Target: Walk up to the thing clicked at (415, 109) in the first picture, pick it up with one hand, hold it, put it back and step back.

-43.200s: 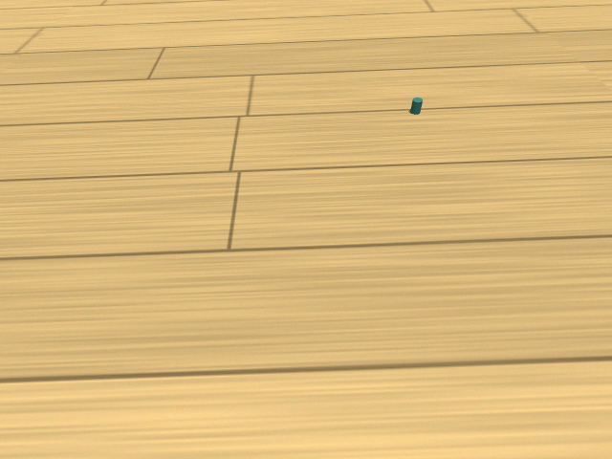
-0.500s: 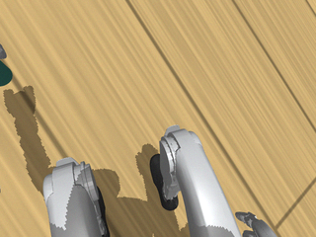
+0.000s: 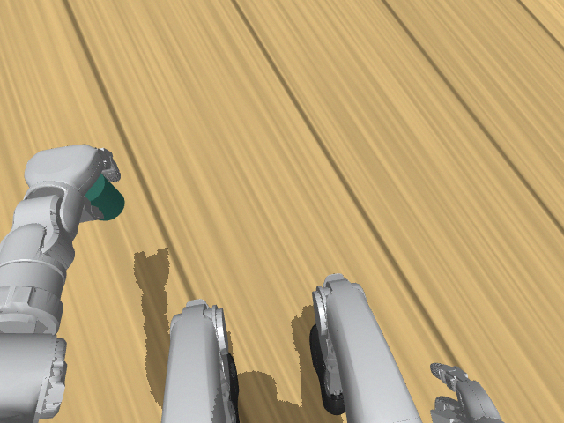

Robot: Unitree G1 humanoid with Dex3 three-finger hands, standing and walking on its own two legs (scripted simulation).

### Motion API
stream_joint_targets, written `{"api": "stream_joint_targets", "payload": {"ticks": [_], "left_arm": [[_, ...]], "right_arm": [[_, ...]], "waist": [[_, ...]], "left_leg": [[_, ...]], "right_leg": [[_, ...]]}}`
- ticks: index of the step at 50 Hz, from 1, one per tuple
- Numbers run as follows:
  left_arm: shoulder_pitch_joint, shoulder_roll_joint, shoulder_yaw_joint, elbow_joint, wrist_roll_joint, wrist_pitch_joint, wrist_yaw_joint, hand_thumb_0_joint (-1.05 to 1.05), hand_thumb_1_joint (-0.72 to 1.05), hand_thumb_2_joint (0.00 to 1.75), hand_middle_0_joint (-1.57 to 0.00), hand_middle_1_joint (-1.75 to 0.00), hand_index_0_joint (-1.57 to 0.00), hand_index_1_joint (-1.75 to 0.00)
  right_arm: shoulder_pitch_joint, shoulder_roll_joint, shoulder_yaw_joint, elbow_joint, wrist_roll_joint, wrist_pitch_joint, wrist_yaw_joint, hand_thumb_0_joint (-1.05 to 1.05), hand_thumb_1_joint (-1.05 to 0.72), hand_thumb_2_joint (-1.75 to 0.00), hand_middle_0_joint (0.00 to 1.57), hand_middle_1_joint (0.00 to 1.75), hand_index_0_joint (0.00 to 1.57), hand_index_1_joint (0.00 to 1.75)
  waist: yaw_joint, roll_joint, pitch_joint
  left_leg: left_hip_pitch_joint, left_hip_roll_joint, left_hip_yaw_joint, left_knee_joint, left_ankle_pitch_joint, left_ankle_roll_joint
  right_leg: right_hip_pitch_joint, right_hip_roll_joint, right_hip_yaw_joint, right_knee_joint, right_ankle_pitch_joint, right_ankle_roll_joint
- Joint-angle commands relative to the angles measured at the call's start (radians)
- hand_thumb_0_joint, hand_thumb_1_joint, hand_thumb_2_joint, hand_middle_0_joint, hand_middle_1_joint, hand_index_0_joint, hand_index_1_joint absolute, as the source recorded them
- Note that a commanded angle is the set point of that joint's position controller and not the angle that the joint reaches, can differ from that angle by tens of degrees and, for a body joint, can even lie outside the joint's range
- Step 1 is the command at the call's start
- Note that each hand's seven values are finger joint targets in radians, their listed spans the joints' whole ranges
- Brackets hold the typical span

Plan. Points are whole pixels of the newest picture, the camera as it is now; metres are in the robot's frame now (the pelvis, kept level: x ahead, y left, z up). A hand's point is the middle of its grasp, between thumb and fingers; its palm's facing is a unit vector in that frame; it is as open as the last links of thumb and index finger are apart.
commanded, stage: lift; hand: left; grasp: from above
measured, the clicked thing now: (96, 195) +0.49 +0.25 -0.13
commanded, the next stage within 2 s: hold in 0.84 s
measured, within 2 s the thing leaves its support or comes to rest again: neither
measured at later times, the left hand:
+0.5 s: hand (32, 206) +0.38 +0.22 +0.09, palm faces -0.45 -0.08 -0.89, open 7.9 cm
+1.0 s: hand out of the picture +0.39 +0.22 +0.16, palm faces -0.44 -0.09 -0.89, open 7.9 cm
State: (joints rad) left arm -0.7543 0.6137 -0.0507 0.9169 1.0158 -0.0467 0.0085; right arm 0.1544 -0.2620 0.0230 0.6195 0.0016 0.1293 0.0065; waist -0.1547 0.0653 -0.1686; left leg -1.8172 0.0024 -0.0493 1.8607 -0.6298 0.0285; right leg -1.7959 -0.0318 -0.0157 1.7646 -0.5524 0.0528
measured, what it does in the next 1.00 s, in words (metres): rises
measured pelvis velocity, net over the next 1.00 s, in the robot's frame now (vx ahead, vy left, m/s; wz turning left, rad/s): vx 0.07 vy -0.01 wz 0.02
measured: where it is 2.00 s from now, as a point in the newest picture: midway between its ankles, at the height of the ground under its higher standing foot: (279, 399)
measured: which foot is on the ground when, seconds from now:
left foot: down 0.00-1.00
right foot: down 0.00-1.00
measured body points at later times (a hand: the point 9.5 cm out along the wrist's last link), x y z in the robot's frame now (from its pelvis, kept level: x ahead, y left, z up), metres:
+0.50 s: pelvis +0.03 -0.02 +0.17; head +0.12 -0.01 +0.61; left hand +0.40 +0.22 +0.14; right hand +0.12 -0.29 +0.04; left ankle +0.08 +0.11 -0.47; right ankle +0.11 -0.15 -0.47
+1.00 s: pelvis +0.07 -0.01 +0.24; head +0.12 -0.02 +0.68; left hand +0.41 +0.22 +0.21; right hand +0.16 -0.28 +0.11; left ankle +0.08 +0.11 -0.47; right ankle +0.11 -0.15 -0.47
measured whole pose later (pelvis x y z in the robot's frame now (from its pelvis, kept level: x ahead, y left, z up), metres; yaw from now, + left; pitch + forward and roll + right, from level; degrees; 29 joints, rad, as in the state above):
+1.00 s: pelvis +0.07 -0.01 +0.24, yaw +1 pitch +10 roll -1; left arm -0.37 0.38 -0.18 0.88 0.99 0.02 0.14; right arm 0.25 -0.24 -0.05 0.74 0.04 0.01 -0.05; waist -0.05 0.04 -0.09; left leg -0.62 0.03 0.01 0.83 -0.39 0.00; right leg -0.64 -0.01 0.01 0.79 -0.33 0.03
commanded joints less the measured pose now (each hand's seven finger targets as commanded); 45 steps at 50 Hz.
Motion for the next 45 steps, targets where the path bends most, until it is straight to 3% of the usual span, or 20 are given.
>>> {"api": "stream_joint_targets", "payload": {"ticks": [1, 3, 5, 7, 10, 17, 19, 25, 27, 28, 31, 32, 35, 39, 42, 45], "left_arm": [[-0.293, 0.216, 0.063, -0.240, -0.025, 0.007, 0.055, 0.00, 0.57, 0.50, -0.85, -0.70, -0.92, -0.63], [-0.228, 0.239, 0.090, -0.246, -0.036, 0.011, 0.060, 0.00, 0.58, 0.51, -0.85, -0.71, -0.92, -0.64], [-0.181, 0.186, 0.061, -0.268, -0.042, 0.011, 0.062, 0.00, 0.56, 0.53, -0.86, -0.69, -0.91, -0.63], [-0.128, 0.191, 0.071, -0.295, -0.036, 0.011, 0.070, 0.00, 0.55, 0.49, -0.84, -0.69, -0.90, -0.62], [-0.074, 0.159, 0.061, -0.297, -0.038, 0.013, 0.096, 0.00, 0.54, 0.52, -0.83, -0.69, -0.89, -0.63], [-0.056, 0.085, 0.010, -0.244, -0.032, 0.013, 0.154, 0.00, 0.58, 0.55, -0.88, -0.70, -0.93, -0.64], [-0.077, 0.083, 0.008, -0.230, -0.027, 0.014, 0.170, 0.00, 0.61, 0.55, -0.89, -0.69, -0.95, -0.63], [-0.031, 0.018, -0.034, -0.156, -0.016, 0.034, 0.194, 0.00, 0.63, 0.61, -0.90, -0.75, -0.96, -0.69], [-0.037, 0.038, -0.027, -0.161, -0.017, 0.039, 0.198, 0.00, 0.64, 0.60, -0.90, -0.77, -0.96, -0.70], [-0.018, 0.034, -0.032, -0.144, -0.015, 0.043, 0.197, 0.00, 0.63, 0.62, -0.90, -0.77, -0.96, -0.71], [-0.024, 0.009, -0.043, -0.146, -0.023, 0.044, 0.195, 0.00, 0.66, 0.61, -0.91, -0.79, -0.98, -0.72], [0.001, 0.021, -0.034, -0.132, -0.016, 0.046, 0.197, 0.00, 0.64, 0.59, -0.91, -0.76, -0.97, -0.70], [0.037, -0.008, -0.047, -0.145, -0.016, 0.048, 0.193, 0.00, 0.62, 0.55, -0.88, -0.75, -0.95, -0.68], [0.018, 0.024, -0.029, -0.199, -0.015, 0.055, 0.194, 0.00, 0.59, 0.55, -0.85, -0.78, -0.92, -0.70], [0.012, -0.006, -0.051, -0.219, -0.021, 0.057, 0.184, 0.00, 0.60, 0.54, -0.86, -0.77, -0.93, -0.69], [0.040, -0.002, -0.044, -0.234, -0.023, 0.060, 0.182, 0.00, 0.57, 0.50, -0.83, -0.75, -0.91, -0.67]], "right_arm": [[0.160, -0.179, -0.081, -0.036, 0.008, -0.022, -0.029, 0.00, -0.91, -0.90, 0.20, 0.30, 0.20, 0.30], [0.149, -0.177, -0.084, -0.029, 0.014, -0.032, -0.036, 0.00, -0.90, -0.90, 0.20, 0.30, 0.20, 0.30], [0.147, -0.162, -0.085, -0.031, 0.020, -0.042, -0.045, 0.00, -0.91, -0.90, 0.20, 0.30, 0.20, 0.30], [0.146, -0.161, -0.088, -0.029, 0.025, -0.052, -0.054, 0.00, -0.91, -0.90, 0.20, 0.30, 0.20, 0.30], [0.143, -0.144, -0.088, -0.022, 0.033, -0.070, -0.070, 0.00, -0.90, -0.90, 0.20, 0.30, 0.20, 0.30], [0.139, -0.131, -0.093, 0.016, 0.039, -0.127, -0.091, 0.00, -0.90, -0.90, 0.20, 0.30, 0.20, 0.30], [0.140, -0.139, -0.099, 0.028, 0.038, -0.140, -0.092, 0.00, -0.90, -0.90, 0.20, 0.30, 0.20, 0.30], [0.149, -0.138, -0.101, 0.051, 0.035, -0.160, -0.089, 0.00, -0.90, -0.90, 0.20, 0.30, 0.20, 0.30], [0.145, -0.136, -0.106, 0.053, 0.035, -0.160, -0.088, 0.00, -0.90, -0.90, 0.20, 0.30, 0.20, 0.30], [0.153, -0.136, -0.103, 0.049, 0.035, -0.160, -0.086, 0.00, -0.90, -0.90, 0.20, 0.30, 0.20, 0.30], [0.146, -0.131, -0.101, 0.044, 0.034, -0.165, -0.081, 0.00, -0.90, -0.90, 0.20, 0.30, 0.20, 0.30], [0.136, -0.135, -0.104, 0.041, 0.034, -0.165, -0.079, 0.00, -0.91, -0.90, 0.20, 0.30, 0.20, 0.30], [0.128, -0.127, -0.105, 0.028, 0.034, -0.164, -0.074, 0.00, -0.90, -0.90, 0.20, 0.30, 0.20, 0.30], [0.121, -0.133, -0.115, 0.025, 0.034, -0.158, -0.075, 0.00, -0.91, -0.90, 0.20, 0.30, 0.20, 0.30], [0.121, -0.129, -0.114, 0.029, 0.036, -0.154, -0.075, 0.00, -0.90, -0.90, 0.20, 0.30, 0.20, 0.30], [0.121, -0.132, -0.118, 0.029, 0.036, -0.152, -0.073, 0.00, -0.90, -0.90, 0.20, 0.30, 0.20, 0.30]], "waist": [[-0.013, 0.148, -0.640], [0.010, 0.106, -0.614], [0.008, 0.091, -0.584], [0.030, 0.085, -0.571], [0.034, 0.046, -0.496], [0.035, 0.021, -0.349], [0.041, 0.029, -0.348], [0.051, 0.021, -0.303], [0.066, 0.005, -0.303], [0.058, -0.018, -0.286], [0.064, -0.021, -0.241], [0.079, -0.020, -0.231], [0.087, -0.012, -0.234], [0.097, -0.003, -0.255], [0.083, -0.019, -0.243], [0.099, 0.003, -0.253]], "left_leg": [[0.597, -0.005, -0.013, -0.394, 0.169, 0.002], [0.625, -0.006, -0.011, -0.438, 0.157, 0.003], [0.656, -0.006, -0.003, -0.479, 0.153, 0.003], [0.719, -0.004, -0.005, -0.529, 0.171, -0.002], [0.765, -0.006, 0.004, -0.598, 0.151, -0.001], [0.882, -0.007, 0.009, -0.755, 0.098, -0.002], [0.942, -0.005, 0.008, -0.799, 0.106, -0.004], [1.086, -0.005, 0.017, -0.907, 0.226, -0.013], [1.113, -0.011, 0.033, -0.925, 0.286, -0.010], [1.113, -0.016, 0.038, -0.935, 0.303, -0.006], [1.137, -0.019, 0.042, -0.984, 0.284, -0.005], [1.155, -0.018, 0.044, -1.004, 0.285, -0.007], [1.204, -0.017, 0.042, -1.044, 0.315, -0.015], [1.281, -0.016, 0.044, -1.083, 0.387, -0.016], [1.323, -0.013, 0.043, -1.108, 0.421, -0.017], [1.375, -0.009, 0.041, -1.138, 0.467, -0.024]], "right_leg": [[0.473, 0.045, -0.058, -0.274, 0.158, -0.074], [0.534, 0.046, -0.051, -0.326, 0.152, -0.071], [0.591, 0.048, -0.040, -0.380, 0.152, -0.070], [0.640, 0.048, -0.035, -0.421, 0.161, -0.071], [0.724, 0.050, -0.020, -0.512, 0.146, -0.069], [0.862, 0.052, 0.011, -0.697, 0.095, -0.062], [0.899, 0.053, 0.012, -0.734, 0.106, -0.063], [1.023, 0.056, 0.006, -0.842, 0.209, -0.061], [1.084, 0.057, 0.010, -0.881, 0.254, -0.060], [1.113, 0.057, 0.015, -0.903, 0.271, -0.058], [1.150, 0.053, 0.023, -0.956, 0.252, -0.056], [1.162, 0.053, 0.019, -0.966, 0.247, -0.058], [1.205, 0.056, 0.019, -0.993, 0.268, -0.060], [1.266, 0.058, 0.018, -1.030, 0.336, -0.060], [1.281, 0.060, 0.018, -1.055, 0.366, -0.060], [1.302, 0.064, 0.008, -1.069, 0.392, -0.066]]}}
